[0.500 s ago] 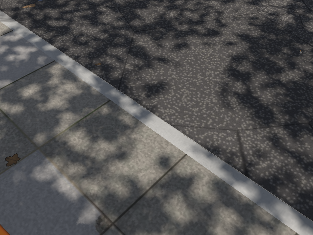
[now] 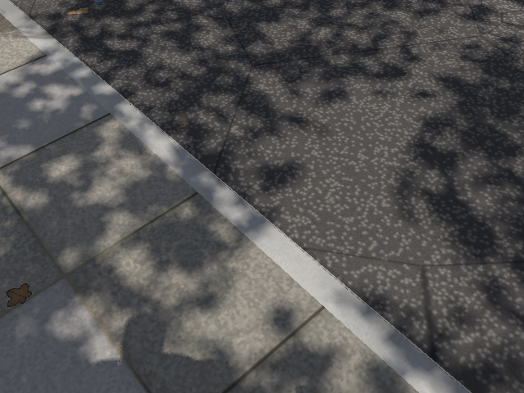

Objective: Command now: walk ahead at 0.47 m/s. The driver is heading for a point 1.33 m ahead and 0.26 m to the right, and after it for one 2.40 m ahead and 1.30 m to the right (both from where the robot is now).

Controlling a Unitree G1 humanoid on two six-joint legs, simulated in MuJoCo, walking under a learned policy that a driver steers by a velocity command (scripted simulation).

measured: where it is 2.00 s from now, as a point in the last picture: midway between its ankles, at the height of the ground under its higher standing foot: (296, 218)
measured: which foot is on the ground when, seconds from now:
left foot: up 0.00-0.18, down 0.20-0.78, up 0.80-1.00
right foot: down 0.00-0.22, up 0.24-0.76, down 0.78-1.00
